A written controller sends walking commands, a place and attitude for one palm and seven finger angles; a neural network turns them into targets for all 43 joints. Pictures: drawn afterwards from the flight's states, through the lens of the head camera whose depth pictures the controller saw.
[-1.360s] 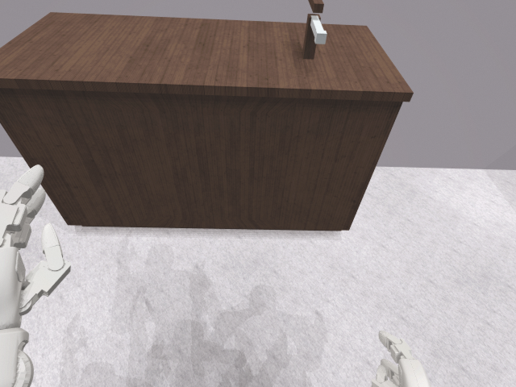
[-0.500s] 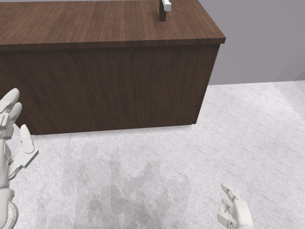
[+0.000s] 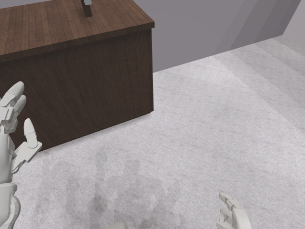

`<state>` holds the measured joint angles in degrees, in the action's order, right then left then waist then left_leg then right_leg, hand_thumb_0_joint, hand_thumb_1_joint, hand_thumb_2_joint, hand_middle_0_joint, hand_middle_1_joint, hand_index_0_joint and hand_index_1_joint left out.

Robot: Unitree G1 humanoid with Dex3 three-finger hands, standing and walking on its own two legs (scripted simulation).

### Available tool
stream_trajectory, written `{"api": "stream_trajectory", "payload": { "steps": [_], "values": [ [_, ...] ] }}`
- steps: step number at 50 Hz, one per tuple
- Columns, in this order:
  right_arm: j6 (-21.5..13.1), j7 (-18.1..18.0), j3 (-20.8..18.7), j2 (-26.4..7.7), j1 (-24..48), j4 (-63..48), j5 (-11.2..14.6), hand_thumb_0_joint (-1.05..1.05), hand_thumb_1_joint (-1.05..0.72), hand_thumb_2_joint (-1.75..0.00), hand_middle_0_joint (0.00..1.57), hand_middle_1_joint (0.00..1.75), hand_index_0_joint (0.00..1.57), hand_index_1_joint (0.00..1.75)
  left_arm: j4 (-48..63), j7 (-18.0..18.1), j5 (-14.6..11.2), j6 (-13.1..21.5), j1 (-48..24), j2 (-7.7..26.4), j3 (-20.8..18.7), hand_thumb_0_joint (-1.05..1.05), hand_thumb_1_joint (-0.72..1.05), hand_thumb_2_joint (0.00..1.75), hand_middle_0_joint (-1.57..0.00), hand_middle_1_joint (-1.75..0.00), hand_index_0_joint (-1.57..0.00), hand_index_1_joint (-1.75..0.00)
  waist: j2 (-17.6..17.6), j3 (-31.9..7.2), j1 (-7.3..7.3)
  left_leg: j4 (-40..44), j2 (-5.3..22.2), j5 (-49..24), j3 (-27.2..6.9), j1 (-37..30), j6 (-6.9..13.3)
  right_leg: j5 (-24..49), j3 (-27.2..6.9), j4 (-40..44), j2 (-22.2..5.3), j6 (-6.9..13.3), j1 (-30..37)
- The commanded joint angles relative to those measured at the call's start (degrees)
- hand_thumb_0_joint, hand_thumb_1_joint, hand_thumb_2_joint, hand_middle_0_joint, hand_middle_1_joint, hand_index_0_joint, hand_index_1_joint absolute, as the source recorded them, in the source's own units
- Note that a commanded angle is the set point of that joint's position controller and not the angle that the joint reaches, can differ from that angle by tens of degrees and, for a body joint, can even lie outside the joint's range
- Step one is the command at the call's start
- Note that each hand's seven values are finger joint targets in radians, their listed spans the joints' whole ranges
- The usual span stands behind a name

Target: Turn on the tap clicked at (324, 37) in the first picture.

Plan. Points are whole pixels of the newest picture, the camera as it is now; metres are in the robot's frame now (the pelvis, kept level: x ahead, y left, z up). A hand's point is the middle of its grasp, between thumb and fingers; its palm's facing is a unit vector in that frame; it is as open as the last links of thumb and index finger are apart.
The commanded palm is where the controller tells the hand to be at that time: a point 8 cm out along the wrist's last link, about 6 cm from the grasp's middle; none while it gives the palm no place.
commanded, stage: walk to a spot facing it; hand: left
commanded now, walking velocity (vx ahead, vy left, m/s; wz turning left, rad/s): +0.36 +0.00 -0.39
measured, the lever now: (87, 0) +0.95 +0.35 +0.18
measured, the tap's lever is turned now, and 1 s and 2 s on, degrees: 0 0 0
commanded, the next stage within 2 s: turn to face it in 0.68 s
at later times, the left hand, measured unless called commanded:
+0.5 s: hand (85, 97) +0.34 +0.17 +0.19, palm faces +0.23 -0.89 -0.40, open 7.4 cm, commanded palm +0.30 +0.22 +0.20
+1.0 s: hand (119, 60) +0.47 +0.12 +0.20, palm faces +0.24 -0.87 -0.43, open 7.4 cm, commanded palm +0.42 +0.17 +0.20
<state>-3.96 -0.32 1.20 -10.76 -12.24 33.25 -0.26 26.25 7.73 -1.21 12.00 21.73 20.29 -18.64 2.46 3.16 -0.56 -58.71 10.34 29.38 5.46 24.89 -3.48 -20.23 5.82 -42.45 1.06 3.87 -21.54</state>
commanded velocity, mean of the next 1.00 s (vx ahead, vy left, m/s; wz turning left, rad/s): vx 0.24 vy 0.00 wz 0.03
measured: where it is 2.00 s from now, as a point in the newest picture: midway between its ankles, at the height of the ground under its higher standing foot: outside the picture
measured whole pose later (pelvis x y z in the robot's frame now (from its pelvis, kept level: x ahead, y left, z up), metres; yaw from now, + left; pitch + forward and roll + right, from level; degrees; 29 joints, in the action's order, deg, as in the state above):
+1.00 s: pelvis +0.21 -0.07 +0.01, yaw -11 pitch -1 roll +1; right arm -2.4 -4.2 -3.3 -13.7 -12.1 33.1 -0.2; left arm 34.2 10.3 -1.8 14.2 27.7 24.1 -23.2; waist -3.1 5.1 0.9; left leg -34.0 2.7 10.3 9.5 22.1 2.4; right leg -28.2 9.3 -45.9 -4.6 -0.3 -13.8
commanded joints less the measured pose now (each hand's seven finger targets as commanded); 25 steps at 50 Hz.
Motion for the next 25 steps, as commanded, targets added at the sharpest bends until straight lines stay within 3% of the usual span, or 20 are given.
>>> {"api": "stream_trajectory", "payload": {
  "steps": [1,2,3,7,9,11,13,14,15,16,17,18,19,20,21,22,25],
  "values": [
    [-0.7,-1.1,-2.5,-6.3,4.7,-8.1,0.0,0.00,-0.90,-0.90,0.20,0.30,0.20,0.30,15.5,1.9,-0.8,5.5,4.5,12.6,-11.2,0.00,0.90,0.90,-0.20,-0.30,-0.20,-0.30,-4.9,-8.6,0.23,-15.8,-2.2,-5.8,-7.3,18.8,-0.8,6.6,-31.2,24.7,-17.6,9.5,16.7],
    [0.1,-1.2,-2.5,-6.0,5.3,-7.8,0.2,0.00,-0.90,-0.90,0.20,0.30,0.20,0.30,16.5,1.7,-0.7,6.0,4.2,12.9,-11.6,0.00,0.90,0.90,-0.20,-0.30,-0.20,-0.30,-4.6,-10.8,0.48,-11.7,-1.8,-6.3,-6.8,16.3,-0.9,10.2,-26.0,23.5,-16.2,8.6,16.7],
    [0.1,-1.5,-2.8,-6.3,5.7,-7.9,0.1,0.00,-0.90,-0.90,0.20,0.30,0.20,0.30,16.3,1.8,-0.5,6.3,4.8,13.4,-12.3,0.00,0.90,0.90,-0.20,-0.30,-0.20,-0.30,-6.1,-10.6,0.49,-7.4,-1.8,-6.3,-5.9,14.0,-0.6,12.7,-24.4,23.7,-15.8,8.3,15.3],
    [-0.7,-2.8,-2.9,-5.9,5.5,-7.7,0.0,0.00,-0.90,-0.90,0.20,0.30,0.20,0.30,12.9,2.1,-0.6,5.9,4.5,11.3,-10.4,0.00,0.90,0.90,-0.20,-0.30,-0.20,-0.30,-5.9,-11.0,0.30,10.9,-4.0,-6.8,-1.2,4.5,1.1,4.6,-23.0,25.3,-14.1,8.7,10.7],
    [-1.2,-3.2,-2.7,-6.1,4.9,-7.9,0.1,0.00,-0.90,-0.90,0.20,0.30,0.20,0.30,9.6,2.3,-0.4,5.2,4.2,10.8,-9.7,0.00,0.90,0.90,-0.20,-0.30,-0.20,-0.30,-8.5,-10.0,-0.33,16.6,-5.7,-7.9,1.1,0.5,1.9,-1.1,-23.1,26.4,-12.9,8.3,8.7],
    [-1.5,-3.6,-2.9,-6.6,3.7,-7.8,0.1,0.00,-0.90,-0.90,0.20,0.30,0.20,0.30,8.1,2.4,-0.3,4.6,3.4,9.8,-8.3,0.00,0.90,0.90,-0.20,-0.30,-0.20,-0.30,-8.9,-9.8,0.02,23.8,-6.6,-9.8,2.3,-4.6,2.4,-4.4,-22.5,25.5,-11.5,7.1,8.4],
    [-1.7,-4.3,-3.1,-7.1,2.9,-8.1,0.2,0.00,-0.90,-0.90,0.20,0.30,0.20,0.30,8.7,2.2,-0.1,4.4,1.6,9.3,-6.8,0.00,0.90,0.90,-0.20,-0.30,-0.20,-0.30,-6.8,-9.3,0.86,31.9,-6.1,-10.4,2.8,-13.2,3.5,-5.5,-20.3,21.9,-8.9,4.3,5.5],
    [-1.8,-4.7,-3.5,-7.8,2.4,-8.3,0.1,0.00,-0.90,-0.90,0.20,0.30,0.20,0.30,9.2,2.1,0.0,4.5,0.3,9.3,-6.5,0.00,0.90,0.90,-0.20,-0.30,-0.20,-0.30,-5.0,-8.4,1.34,35.1,-4.3,-9.3,1.0,-17.9,4.7,-5.9,-19.3,18.1,-7.0,2.8,2.2],
    [-1.8,-5.0,-4.0,-9.2,2.6,-8.7,0.0,0.00,-0.90,-0.90,0.20,0.30,0.20,0.30,10.4,1.9,0.1,4.7,-1.1,8.7,-6.1,0.00,0.90,0.90,-0.20,-0.30,-0.20,-0.30,1.6,-7.2,1.66,39.5,1.2,-6.3,-7.2,-23.0,7.6,-6.1,-16.8,11.0,-3.4,0.6,-4.4],
    [-1.8,-5.0,-4.0,-9.9,2.8,-8.8,0.1,0.00,-0.90,-0.90,0.20,0.30,0.20,0.30,12.5,1.9,0.1,5.2,-2.5,8.5,-5.9,0.00,0.90,0.90,-0.20,-0.30,-0.20,-0.30,11.1,-6.7,1.65,42.5,9.0,-6.3,-19.2,-28.6,11.2,-5.9,-9.5,-0.5,1.3,-1.4,-12.5],
    [-2.2,-5.0,-3.2,-8.5,4.0,-7.8,-0.1,0.00,-0.90,-0.90,0.20,0.30,0.20,0.30,13.0,1.7,0.8,5.8,-4.4,11.1,-7.1,0.00,0.90,0.90,-0.20,-0.30,-0.20,-0.30,17.8,-5.7,1.22,48.0,15.6,4.9,-26.0,-25.3,14.4,-11.7,-4.8,-12.5,0.3,-2.9,-16.5],
    [-2.9,-4.9,-2.5,-6.9,4.3,-7.4,-0.7,0.00,-0.90,-0.90,0.20,0.30,0.20,0.30,12.2,1.6,1.4,5.7,-4.6,10.5,-6.4,0.00,0.90,0.90,-0.20,-0.30,-0.20,-0.30,16.3,-0.8,2.11,51.0,17.0,10.0,-28.8,-17.9,16.2,-8.8,-6.0,-19.0,-2.4,-3.0,-17.0],
    [-3.4,-4.6,-2.7,-6.9,3.8,-6.6,-0.7,0.00,-0.90,-0.90,0.20,0.30,0.20,0.30,12.1,1.3,1.5,5.6,-4.3,10.0,-5.8,0.00,0.90,0.90,-0.20,-0.30,-0.20,-0.30,11.9,1.4,2.13,50.5,16.4,7.7,-25.7,-15.9,16.2,-6.3,-6.5,-20.9,-4.4,-3.2,-17.9],
    [-3.5,-4.5,-3.0,-7.2,4.0,-6.2,-0.5,0.00,-0.90,-0.90,0.20,0.30,0.20,0.30,11.4,1.3,1.7,5.0,-2.5,9.9,-5.9,0.00,0.90,0.90,-0.20,-0.30,-0.20,-0.30,8.5,1.4,1.23,48.5,15.2,3.6,-19.5,-15.3,15.2,-5.1,-5.5,-19.7,-5.5,-3.5,-17.4],
    [-3.6,-4.4,-3.1,-7.5,3.6,-6.0,-0.4,0.00,-0.90,-0.90,0.20,0.30,0.20,0.30,12.3,1.4,1.7,4.6,-1.9,8.8,-5.2,0.00,0.90,0.90,-0.20,-0.30,-0.20,-0.30,8.0,0.7,0.86,46.9,12.9,-1.6,-13.2,-14.4,13.5,-3.7,-3.3,-16.4,-5.5,-3.7,-15.0],
    [-3.9,-4.3,-3.1,-7.6,3.4,-5.8,-0.4,0.00,-0.90,-0.90,0.20,0.30,0.20,0.30,14.1,1.5,2.1,4.5,-2.7,10.1,-6.3,0.00,0.90,0.90,-0.20,-0.30,-0.20,-0.30,9.1,-0.8,0.54,45.7,11.1,-5.5,-8.2,-14.0,11.9,-2.1,-1.0,-12.1,-5.3,-4.0,-11.6],
    [-4.1,-4.3,-3.0,-7.5,2.7,-6.2,-0.6,0.00,-0.90,-0.90,0.20,0.30,0.20,0.30,12.7,1.8,1.5,3.9,-1.4,9.3,-6.6,0.00,0.90,0.90,-0.20,-0.30,-0.20,-0.30,12.3,-2.5,1.15,41.8,9.3,-15.9,-0.5,-12.8,9.8,-1.9,4.4,0.2,-3.3,-4.5,-2.4]
  ]
}}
